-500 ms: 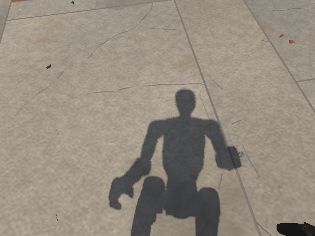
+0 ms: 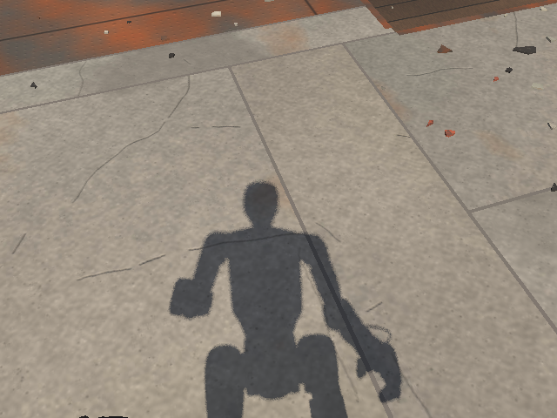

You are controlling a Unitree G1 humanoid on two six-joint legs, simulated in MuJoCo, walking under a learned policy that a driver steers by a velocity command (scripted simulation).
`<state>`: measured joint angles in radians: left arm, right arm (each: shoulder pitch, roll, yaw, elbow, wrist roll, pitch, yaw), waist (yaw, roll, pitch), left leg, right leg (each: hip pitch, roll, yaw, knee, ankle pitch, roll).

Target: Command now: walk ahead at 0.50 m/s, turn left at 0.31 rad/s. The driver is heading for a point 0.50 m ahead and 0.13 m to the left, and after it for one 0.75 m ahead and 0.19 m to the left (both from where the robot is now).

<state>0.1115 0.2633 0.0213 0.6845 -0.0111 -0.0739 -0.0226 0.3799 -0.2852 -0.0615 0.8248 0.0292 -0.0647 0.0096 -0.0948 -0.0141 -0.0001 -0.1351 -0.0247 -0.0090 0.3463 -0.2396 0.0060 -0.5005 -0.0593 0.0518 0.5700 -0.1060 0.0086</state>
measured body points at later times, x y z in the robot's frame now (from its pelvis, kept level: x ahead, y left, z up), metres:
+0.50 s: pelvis +0.24 +0.00 -0.01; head +0.27 +0.02 +0.43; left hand +0.17 +0.29 -0.14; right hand +0.52 -0.15 -0.09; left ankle +0.36 +0.15 -0.72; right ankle +0.13 -0.14 -0.74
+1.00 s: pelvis +0.36 +0.03 -0.01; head +0.38 +0.04 +0.44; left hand +0.34 +0.34 -0.11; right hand +0.65 -0.12 -0.10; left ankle +0.36 +0.14 -0.74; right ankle +0.47 -0.07 -0.74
